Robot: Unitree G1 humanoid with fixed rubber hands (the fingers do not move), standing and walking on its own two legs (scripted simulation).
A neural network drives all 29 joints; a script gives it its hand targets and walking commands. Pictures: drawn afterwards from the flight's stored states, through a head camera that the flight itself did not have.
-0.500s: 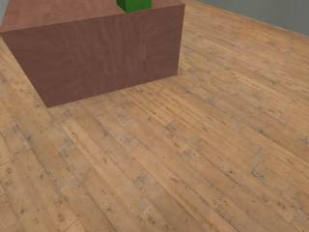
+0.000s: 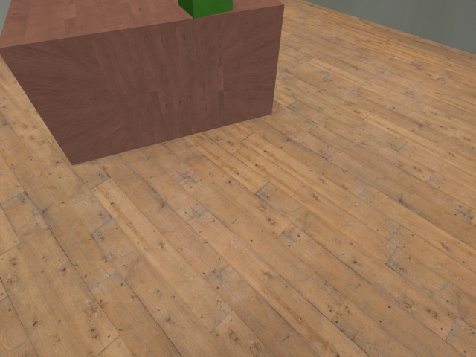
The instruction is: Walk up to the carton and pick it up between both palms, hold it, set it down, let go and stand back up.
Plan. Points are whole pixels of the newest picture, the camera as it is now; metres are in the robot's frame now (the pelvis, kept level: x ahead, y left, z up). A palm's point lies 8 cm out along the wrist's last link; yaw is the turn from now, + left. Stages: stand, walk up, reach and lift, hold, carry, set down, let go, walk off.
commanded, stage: stand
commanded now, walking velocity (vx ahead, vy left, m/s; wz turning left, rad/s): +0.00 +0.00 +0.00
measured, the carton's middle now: out of the picture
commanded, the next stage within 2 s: walk up in 0.40 s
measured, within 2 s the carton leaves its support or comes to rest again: neither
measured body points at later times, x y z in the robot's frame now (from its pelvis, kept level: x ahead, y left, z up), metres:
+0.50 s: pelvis +0.00 +0.00 +0.00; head +0.00 +0.01 +0.45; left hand -0.03 +0.20 -0.17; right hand -0.03 -0.21 -0.16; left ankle +0.00 +0.10 -0.74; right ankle +0.00 -0.14 -0.74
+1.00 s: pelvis +0.07 +0.08 -0.02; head +0.05 +0.11 +0.42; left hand +0.04 +0.31 -0.19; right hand +0.17 -0.17 -0.12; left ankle +0.11 +0.17 -0.75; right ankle +0.00 -0.12 -0.72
